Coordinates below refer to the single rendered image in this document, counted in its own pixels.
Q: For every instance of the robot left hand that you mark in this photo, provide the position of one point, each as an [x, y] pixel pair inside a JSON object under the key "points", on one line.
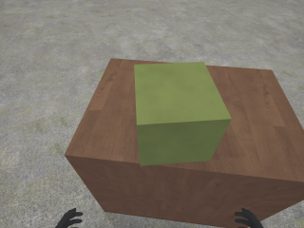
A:
{"points": [[68, 220]]}

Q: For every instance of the pedestal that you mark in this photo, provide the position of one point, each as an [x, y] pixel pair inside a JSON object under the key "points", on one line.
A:
{"points": [[258, 164]]}

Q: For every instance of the carton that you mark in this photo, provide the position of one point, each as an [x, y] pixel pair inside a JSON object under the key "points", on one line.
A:
{"points": [[180, 114]]}

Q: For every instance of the robot right hand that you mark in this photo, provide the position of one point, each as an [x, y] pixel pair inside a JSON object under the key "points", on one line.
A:
{"points": [[252, 221]]}

